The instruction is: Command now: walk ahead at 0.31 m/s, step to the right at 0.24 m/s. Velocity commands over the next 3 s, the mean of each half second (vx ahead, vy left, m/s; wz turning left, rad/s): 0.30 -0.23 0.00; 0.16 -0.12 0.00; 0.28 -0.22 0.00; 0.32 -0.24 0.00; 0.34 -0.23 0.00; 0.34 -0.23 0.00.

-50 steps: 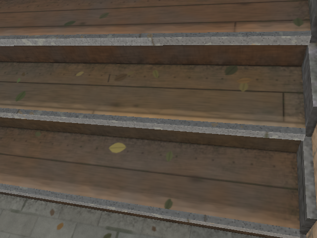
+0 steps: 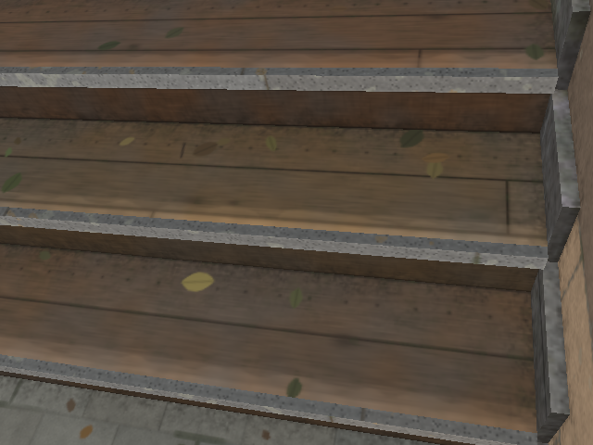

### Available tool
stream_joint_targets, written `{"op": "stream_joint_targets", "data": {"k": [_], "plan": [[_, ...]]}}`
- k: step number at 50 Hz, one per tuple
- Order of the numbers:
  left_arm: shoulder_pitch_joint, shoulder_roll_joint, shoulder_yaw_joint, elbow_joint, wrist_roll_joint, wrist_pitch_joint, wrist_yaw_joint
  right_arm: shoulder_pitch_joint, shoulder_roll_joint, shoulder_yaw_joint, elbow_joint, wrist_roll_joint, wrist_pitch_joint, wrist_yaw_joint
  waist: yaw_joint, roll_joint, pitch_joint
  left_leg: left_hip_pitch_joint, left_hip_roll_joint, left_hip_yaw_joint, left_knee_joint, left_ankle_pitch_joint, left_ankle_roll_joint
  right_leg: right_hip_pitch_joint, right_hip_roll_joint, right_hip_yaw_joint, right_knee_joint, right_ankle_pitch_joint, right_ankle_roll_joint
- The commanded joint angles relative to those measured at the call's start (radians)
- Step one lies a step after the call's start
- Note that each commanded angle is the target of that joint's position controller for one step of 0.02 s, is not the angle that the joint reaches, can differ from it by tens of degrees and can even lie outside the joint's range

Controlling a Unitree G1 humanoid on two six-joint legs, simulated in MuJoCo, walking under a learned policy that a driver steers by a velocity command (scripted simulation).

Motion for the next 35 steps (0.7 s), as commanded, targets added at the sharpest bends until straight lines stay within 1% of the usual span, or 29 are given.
{"op": "stream_joint_targets", "data": {"k": [1, 19, 21, 24, 25, 26, 27, 31, 35], "plan": [[0.116, 0.150, 0.031, -0.014, 0.000, -0.003, 0.003, -0.166, -0.079, -0.099, -0.067, 0.010, -0.033, 0.036, 0.086, -0.370, 0.048, -0.126, 0.012, -0.010, 0.011, -0.006, 0.000, 0.025, -0.137, 0.040, -0.110, 0.108, 0.035], [0.112, 0.150, 0.027, -0.023, -0.001, -0.001, 0.002, -0.173, -0.083, -0.096, -0.069, 0.012, -0.034, 0.036, 0.085, -0.379, 0.044, -0.119, 0.019, 0.000, -0.006, -0.014, -0.004, 0.027, -0.133, 0.041, -0.113, 0.091, 0.041], [0.147, 0.151, 0.028, -0.002, 0.000, -0.006, 0.005, -0.144, -0.077, -0.096, -0.054, 0.004, -0.035, 0.043, 0.083, -0.346, 0.044, -0.117, 0.014, -0.024, -0.010, -0.013, -0.003, 0.045, -0.152, 0.054, -0.100, 0.187, 0.061], [0.165, 0.156, 0.033, 0.015, 0.002, -0.014, 0.007, -0.097, -0.076, -0.099, -0.030, 0.004, -0.035, 0.053, 0.075, -0.329, 0.035, -0.107, -0.003, -0.065, -0.009, -0.012, -0.001, 0.066, -0.171, 0.059, -0.070, 0.332, 0.092], [0.173, 0.152, 0.030, 0.023, 0.001, -0.015, 0.008, -0.076, -0.079, -0.099, -0.016, 0.000, -0.032, 0.051, 0.073, -0.320, 0.026, -0.108, -0.004, -0.060, 0.000, -0.005, 0.001, 0.078, -0.175, 0.073, -0.064, 0.342, 0.102], [0.171, 0.150, 0.030, 0.025, 0.001, -0.016, 0.009, -0.065, -0.079, -0.100, -0.009, 0.000, -0.030, 0.052, 0.070, -0.314, 0.027, -0.101, -0.008, -0.071, -0.001, 0.000, 0.002, 0.071, -0.180, 0.076, -0.062, 0.349, 0.110], [0.164, 0.148, 0.029, 0.025, 0.005, -0.016, 0.010, -0.067, -0.085, -0.100, -0.008, -0.003, -0.026, 0.053, 0.068, -0.307, 0.033, -0.100, -0.009, -0.068, -0.005, 0.006, 0.002, 0.067, -0.180, 0.084, -0.066, 0.319, 0.117], [0.174, 0.155, 0.033, 0.031, 0.007, -0.017, 0.011, -0.053, -0.087, -0.105, 0.007, 0.002, -0.019, 0.056, 0.076, -0.298, 0.043, -0.083, -0.026, -0.097, -0.008, 0.008, 0.005, 0.047, -0.186, 0.093, -0.064, 0.302, 0.142], [0.190, 0.161, 0.039, 0.033, 0.008, -0.020, 0.011, -0.041, -0.092, -0.111, 0.015, 0.006, -0.014, 0.058, 0.086, -0.290, 0.041, -0.067, -0.042, -0.124, -0.012, 0.004, 0.008, 0.045, -0.191, 0.096, -0.051, 0.335, 0.157]]}}
Next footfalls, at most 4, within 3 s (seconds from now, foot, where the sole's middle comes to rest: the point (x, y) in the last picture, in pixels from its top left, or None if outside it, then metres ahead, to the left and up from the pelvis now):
none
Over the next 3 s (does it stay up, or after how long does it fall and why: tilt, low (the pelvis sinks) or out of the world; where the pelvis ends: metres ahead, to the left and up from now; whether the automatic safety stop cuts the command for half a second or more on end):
stays up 0.03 0.00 -0.01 its command is cut before an obstacle after 0.7 s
